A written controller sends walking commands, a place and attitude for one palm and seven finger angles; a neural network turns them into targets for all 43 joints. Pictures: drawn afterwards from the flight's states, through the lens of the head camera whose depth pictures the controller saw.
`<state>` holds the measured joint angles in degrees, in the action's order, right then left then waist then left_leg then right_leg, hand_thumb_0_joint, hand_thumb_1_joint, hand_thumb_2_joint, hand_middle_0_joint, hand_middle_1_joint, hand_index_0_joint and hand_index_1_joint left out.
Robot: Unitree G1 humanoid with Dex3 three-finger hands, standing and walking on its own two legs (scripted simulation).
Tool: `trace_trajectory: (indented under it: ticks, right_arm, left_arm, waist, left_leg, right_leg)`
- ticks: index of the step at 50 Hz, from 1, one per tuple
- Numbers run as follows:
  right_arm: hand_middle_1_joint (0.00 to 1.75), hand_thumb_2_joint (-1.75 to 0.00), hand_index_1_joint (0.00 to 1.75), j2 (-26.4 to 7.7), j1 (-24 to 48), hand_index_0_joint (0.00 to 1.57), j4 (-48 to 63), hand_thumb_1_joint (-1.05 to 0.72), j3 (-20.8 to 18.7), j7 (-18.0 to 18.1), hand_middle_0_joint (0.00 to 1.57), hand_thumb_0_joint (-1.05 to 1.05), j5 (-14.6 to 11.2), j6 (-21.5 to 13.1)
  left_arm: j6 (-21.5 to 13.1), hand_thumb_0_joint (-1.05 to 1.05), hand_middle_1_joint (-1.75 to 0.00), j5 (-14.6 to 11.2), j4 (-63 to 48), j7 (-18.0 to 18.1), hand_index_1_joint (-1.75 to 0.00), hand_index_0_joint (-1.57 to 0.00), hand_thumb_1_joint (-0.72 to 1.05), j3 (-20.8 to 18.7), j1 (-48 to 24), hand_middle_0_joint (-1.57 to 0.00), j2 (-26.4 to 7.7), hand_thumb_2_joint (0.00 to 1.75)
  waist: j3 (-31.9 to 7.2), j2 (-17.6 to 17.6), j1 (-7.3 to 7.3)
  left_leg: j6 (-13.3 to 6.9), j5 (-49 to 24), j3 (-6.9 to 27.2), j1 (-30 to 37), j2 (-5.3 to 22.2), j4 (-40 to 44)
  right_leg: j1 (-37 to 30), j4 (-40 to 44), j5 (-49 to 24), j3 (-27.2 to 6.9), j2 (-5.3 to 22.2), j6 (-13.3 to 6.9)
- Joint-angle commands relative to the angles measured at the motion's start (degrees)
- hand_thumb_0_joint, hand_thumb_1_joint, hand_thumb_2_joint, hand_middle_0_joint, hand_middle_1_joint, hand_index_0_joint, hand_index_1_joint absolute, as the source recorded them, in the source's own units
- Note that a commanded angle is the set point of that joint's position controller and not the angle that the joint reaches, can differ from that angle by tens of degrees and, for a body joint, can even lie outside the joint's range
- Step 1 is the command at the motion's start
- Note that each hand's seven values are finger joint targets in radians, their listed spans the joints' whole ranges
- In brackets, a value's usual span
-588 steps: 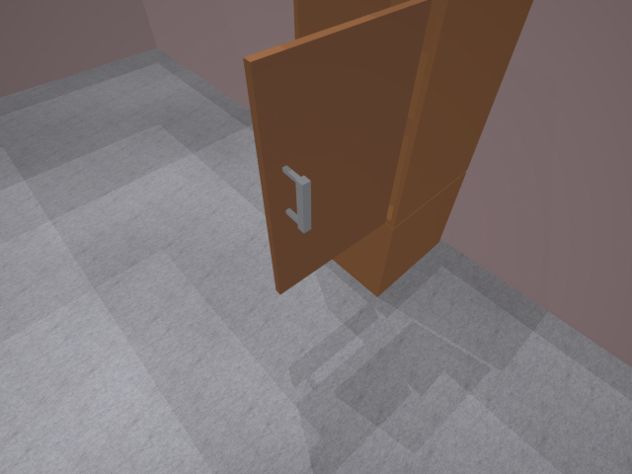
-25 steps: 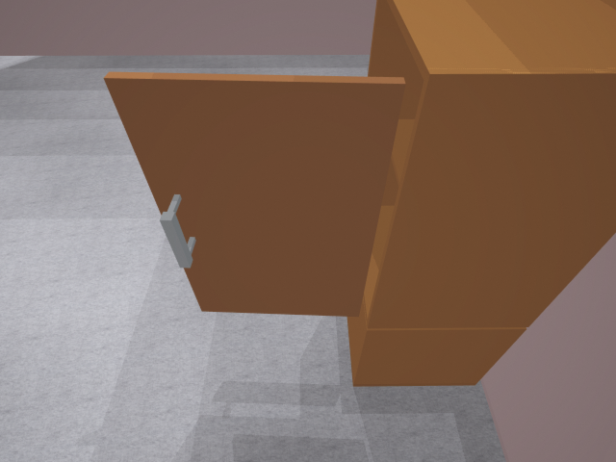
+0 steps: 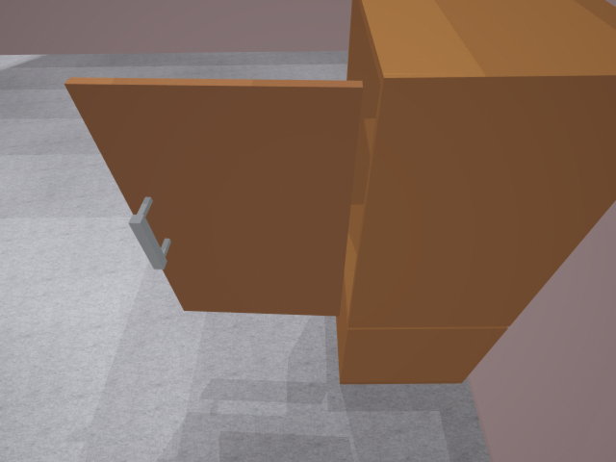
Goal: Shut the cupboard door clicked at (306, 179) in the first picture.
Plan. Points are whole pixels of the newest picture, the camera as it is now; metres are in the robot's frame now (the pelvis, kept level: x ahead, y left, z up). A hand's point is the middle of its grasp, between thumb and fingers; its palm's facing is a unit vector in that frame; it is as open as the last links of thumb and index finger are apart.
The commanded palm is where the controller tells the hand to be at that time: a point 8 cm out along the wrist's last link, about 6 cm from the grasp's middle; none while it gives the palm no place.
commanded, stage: come to a stop and stand still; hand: left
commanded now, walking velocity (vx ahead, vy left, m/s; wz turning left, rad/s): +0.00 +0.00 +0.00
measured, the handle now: (153, 234) +0.48 +0.30 -0.02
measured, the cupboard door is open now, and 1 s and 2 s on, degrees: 87 87 87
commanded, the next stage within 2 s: look again from close up in 0.26 s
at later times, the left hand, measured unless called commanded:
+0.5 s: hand out of the picture +0.02 +0.16 -0.17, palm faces +0.02 -0.98 -0.20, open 7.3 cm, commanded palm none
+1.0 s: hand out of the picture +0.02 +0.18 -0.17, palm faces +0.02 -0.98 -0.20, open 7.4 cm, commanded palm none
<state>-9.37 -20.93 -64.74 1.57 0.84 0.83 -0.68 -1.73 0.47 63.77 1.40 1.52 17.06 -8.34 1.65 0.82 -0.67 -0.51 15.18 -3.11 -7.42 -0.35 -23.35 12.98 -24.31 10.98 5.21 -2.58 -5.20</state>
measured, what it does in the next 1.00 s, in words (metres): stands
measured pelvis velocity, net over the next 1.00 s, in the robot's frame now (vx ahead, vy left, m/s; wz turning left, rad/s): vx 0.03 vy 0.01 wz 0.00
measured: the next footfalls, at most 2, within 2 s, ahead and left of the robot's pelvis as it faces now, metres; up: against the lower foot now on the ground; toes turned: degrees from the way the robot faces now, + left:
right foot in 1.72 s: +0.06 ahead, -0.05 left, +0.00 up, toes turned +1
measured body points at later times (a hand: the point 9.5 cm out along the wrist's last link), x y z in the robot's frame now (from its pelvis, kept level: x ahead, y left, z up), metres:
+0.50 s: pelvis +0.02 -0.01 +0.00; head +0.04 -0.01 +0.45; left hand +0.02 +0.22 -0.16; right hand +0.01 -0.21 -0.16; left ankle -0.03 +0.11 -0.74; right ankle +0.03 -0.06 -0.74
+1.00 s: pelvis +0.03 +0.01 +0.00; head +0.04 +0.00 +0.45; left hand +0.02 +0.23 -0.16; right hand +0.01 -0.20 -0.16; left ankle -0.03 +0.11 -0.74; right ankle +0.03 -0.06 -0.74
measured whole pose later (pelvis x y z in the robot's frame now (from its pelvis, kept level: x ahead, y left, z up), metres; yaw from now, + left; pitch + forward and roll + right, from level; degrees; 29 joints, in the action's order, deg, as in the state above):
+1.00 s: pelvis +0.03 +0.01 +0.00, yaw +0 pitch -1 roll +0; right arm -7.6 -17.3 -65.8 1.4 2.0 0.6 -1.7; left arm -1.7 0.6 64.6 2.0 0.9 16.0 -8.7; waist 2.1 0.0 0.2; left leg -0.7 16.2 -3.0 -3.8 -0.5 -20.8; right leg 10.0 -23.0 12.6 5.0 -2.6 -4.6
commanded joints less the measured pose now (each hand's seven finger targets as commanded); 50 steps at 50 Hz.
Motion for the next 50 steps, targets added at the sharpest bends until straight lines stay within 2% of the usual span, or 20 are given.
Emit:
trace_trajectory:
  ticks: [1, 5, 14, 18, 21, 24, 30, 37, 39, 43, 45, 47, 49, 50]
  right_arm:
    - [0.30, -0.90, 0.30, -3.00, -4.12, 0.20, 0.63, -0.90, -0.33, 0.69, 0.20, 0.00, -0.12, -1.12]
    - [0.30, -0.90, 0.30, -2.39, -4.67, 0.20, -0.14, -0.90, -0.36, 0.92, 0.20, 0.00, -0.13, -1.12]
    - [0.30, -0.90, 0.30, -1.94, -4.79, 0.20, -0.46, -0.90, -0.62, 1.24, 0.20, 0.00, -0.22, -1.03]
    - [0.30, -0.90, 0.30, -2.15, -4.19, 0.20, -0.34, -0.90, -0.77, 1.39, 0.20, 0.00, -0.23, -1.23]
    - [0.30, -0.90, 0.30, -2.29, -3.51, 0.20, -0.15, -0.90, -0.78, 1.50, 0.20, 0.00, -0.29, -1.29]
    - [0.30, -0.90, 0.30, -2.32, -2.82, 0.20, -0.12, -0.90, -0.85, 1.53, 0.20, 0.00, -0.26, -1.16]
    - [0.30, -0.90, 0.30, -3.09, -2.14, 0.20, 0.17, -0.90, -0.97, 1.60, 0.20, 0.00, -0.25, -1.50]
    - [0.30, -0.90, 0.30, -2.87, -1.50, 0.20, -0.05, -0.90, -0.93, 1.76, 0.20, 0.00, -0.30, -1.49]
    - [0.30, -0.90, 0.30, -3.28, -1.49, 0.20, -0.01, -0.90, -0.96, 1.75, 0.20, 0.00, -0.24, -1.48]
    - [0.30, -0.90, 0.30, -3.24, -1.27, 0.20, -0.21, -0.90, -0.86, 1.79, 0.20, 0.00, -0.20, -1.50]
    - [0.30, -0.90, 0.30, -3.14, -1.51, 0.20, -0.28, -0.90, -0.86, 1.74, 0.20, 0.00, -0.21, -1.45]
    - [0.30, -0.90, 0.30, -2.90, -1.68, 0.20, -0.22, -0.90, -0.87, 1.75, 0.20, 0.00, -0.27, -1.49]
    - [0.30, -0.90, 0.30, -3.13, -1.63, 0.20, -0.25, -0.90, -0.90, 1.75, 0.20, 0.00, -0.20, -1.53]
    - [0.30, -0.90, 0.30, -4.35, -1.55, 0.20, 0.00, -0.90, -1.09, 1.75, 0.20, 0.00, -0.21, -1.53]
  left_arm:
    - [-1.07, 0.00, -0.30, -0.47, -1.36, 0.59, -0.30, -0.20, 0.90, -1.38, 2.59, -0.20, -6.66, 0.90]
    - [-1.07, 0.00, -0.30, -0.48, -0.81, 0.76, -0.30, -0.20, 0.90, -1.41, 2.90, -0.20, -6.26, 0.90]
    - [-0.93, 0.00, -0.30, -0.41, -0.80, 0.99, -0.30, -0.20, 0.90, -1.53, 2.83, -0.20, -5.73, 0.90]
    - [-0.97, 0.00, -0.30, -0.36, -0.98, 1.03, -0.30, -0.20, 0.90, -1.58, 2.76, -0.20, -5.43, 0.90]
    - [-1.00, 0.00, -0.30, -0.33, -0.90, 1.06, -0.30, -0.20, 0.90, -1.59, 2.88, -0.20, -5.51, 0.90]
    - [-0.81, 0.00, -0.30, -0.27, -0.82, 1.01, -0.30, -0.20, 0.90, -1.57, 2.78, -0.20, -5.46, 0.90]
    - [-0.95, 0.00, -0.30, -0.24, -0.93, 0.96, -0.30, -0.20, 0.90, -1.63, 2.82, -0.20, -5.52, 0.90]
    - [-0.74, 0.00, -0.30, -0.23, -0.69, 0.89, -0.30, -0.20, 0.90, -1.60, 2.84, -0.20, -5.51, 0.90]
    - [-0.76, 0.00, -0.30, -0.21, -0.76, 0.94, -0.30, -0.20, 0.90, -1.67, 2.72, -0.20, -5.69, 0.90]
    - [-0.58, 0.00, -0.30, -0.23, -0.71, 0.88, -0.30, -0.20, 0.90, -1.55, 2.89, -0.20, -5.40, 0.90]
    - [-0.59, 0.00, -0.30, -0.21, -0.67, 0.88, -0.30, -0.20, 0.90, -1.55, 2.84, -0.20, -5.50, 0.90]
    - [-0.53, 0.00, -0.30, -0.20, -0.77, 0.81, -0.30, -0.20, 0.90, -1.59, 2.87, -0.20, -5.30, 0.90]
    - [-0.56, 0.00, -0.30, -0.20, -0.79, 0.88, -0.30, -0.20, 0.90, -1.62, 2.85, -0.20, -5.40, 0.90]
    - [-0.75, 0.00, -0.30, -0.19, -1.07, 0.88, -0.30, -0.20, 0.90, -1.82, 2.63, -0.20, -6.49, 0.90]
  waist:
    - [1.91, -1.40, 0.53]
    - [2.04, -0.86, 0.65]
    - [2.46, -1.63, 0.57]
    - [1.73, -0.35, 0.57]
    - [1.55, -1.42, 0.62]
    - [3.20, -0.98, 0.73]
    - [0.74, -0.89, 0.70]
    - [1.46, -0.20, 0.95]
    - [1.88, -1.04, 0.88]
    - [2.72, 0.26, 1.21]
    - [2.80, -1.11, 1.05]
    - [2.28, -0.72, 1.09]
    - [2.31, -0.55, 1.11]
    - [1.77, -0.46, 1.28]
  left_leg:
    - [-1.13, -1.82, 4.15, -6.12, 4.62, 3.93]
    - [-0.87, -2.61, 3.79, -6.14, 4.72, 3.81]
    - [-0.79, -2.97, 3.74, -5.61, 5.04, 4.03]
    - [-0.80, -5.01, 3.98, -4.62, 5.57, 4.44]
    - [-0.80, -5.76, 4.07, -4.35, 5.82, 4.61]
    - [-0.80, -5.00, 4.09, -4.45, 5.64, 4.90]
    - [-0.99, -7.98, 4.55, -2.70, 6.19, 5.16]
    - [-1.09, -8.30, 4.56, -2.35, 6.45, 5.89]
    - [-1.04, -8.58, 4.85, -2.51, 6.37, 5.77]
    - [-1.20, -8.46, 5.02, -2.54, 6.38, 6.03]
    - [-1.18, -7.79, 5.06, -2.67, 6.40, 6.23]
    - [-1.29, -7.74, 5.02, -2.40, 6.45, 6.53]
    - [-1.27, -8.07, 5.21, -2.42, 6.38, 6.41]
    - [-1.32, -8.28, 5.21, -2.59, 6.19, 6.03]
  right_leg:
    - [-4.52, 7.79, 1.34, -13.21, 10.61, 0.61]
    - [-5.67, 7.43, -3.16, -12.75, 10.71, 0.99]
    - [-6.00, 7.49, -5.67, -12.24, 10.20, 1.78]
    - [-6.55, 6.15, -9.79, -11.48, 9.83, 1.66]
    - [-7.16, 5.62, -12.15, -11.08, 9.87, 1.71]
    - [-5.87, 6.13, -9.87, -11.09, 9.76, 1.75]
    - [-7.24, 4.76, -13.58, -10.48, 9.60, 1.45]
    - [-7.05, 4.65, -13.38, -10.05, 9.51, 1.33]
    - [-6.97, 4.35, -13.69, -10.12, 9.57, 1.22]
    - [-6.28, 4.60, -11.72, -9.98, 9.43, 1.14]
    - [-6.18, 4.71, -10.91, -10.02, 9.38, 1.13]
    - [-6.53, 4.87, -10.53, -9.86, 9.28, 1.16]
    - [-6.48, 4.69, -10.76, -10.01, 9.45, 1.06]
    - [-7.03, 4.70, -11.69, -10.47, 9.85, 0.75]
